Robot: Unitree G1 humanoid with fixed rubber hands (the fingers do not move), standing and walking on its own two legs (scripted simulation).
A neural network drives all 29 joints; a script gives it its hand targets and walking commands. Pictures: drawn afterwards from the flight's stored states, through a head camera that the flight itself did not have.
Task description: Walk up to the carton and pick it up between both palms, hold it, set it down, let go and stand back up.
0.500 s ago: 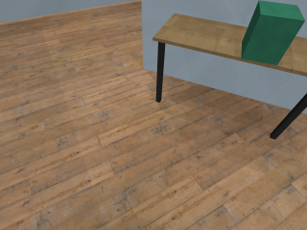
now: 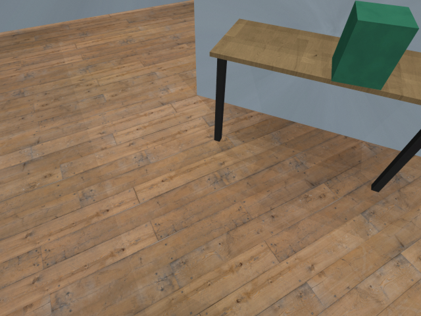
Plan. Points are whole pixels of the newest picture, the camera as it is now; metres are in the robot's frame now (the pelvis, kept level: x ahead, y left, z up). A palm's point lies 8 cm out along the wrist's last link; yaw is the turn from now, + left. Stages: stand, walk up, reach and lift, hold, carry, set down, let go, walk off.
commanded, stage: walk up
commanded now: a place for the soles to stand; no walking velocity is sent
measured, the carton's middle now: (368, 45) +1.08 -0.66 -0.01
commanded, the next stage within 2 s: none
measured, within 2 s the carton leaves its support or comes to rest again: neither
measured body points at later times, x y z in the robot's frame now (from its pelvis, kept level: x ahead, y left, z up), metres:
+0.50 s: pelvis +0.11 -0.14 -0.02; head +0.11 -0.16 +0.42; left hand +0.16 +0.11 -0.16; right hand +0.08 -0.40 -0.18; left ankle +0.10 +0.01 -0.67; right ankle +0.13 -0.25 -0.74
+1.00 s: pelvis +0.33 -0.19 -0.01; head +0.35 -0.18 +0.44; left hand +0.46 +0.05 -0.15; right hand +0.23 -0.41 -0.14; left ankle +0.39 -0.09 -0.74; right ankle +0.29 -0.30 -0.67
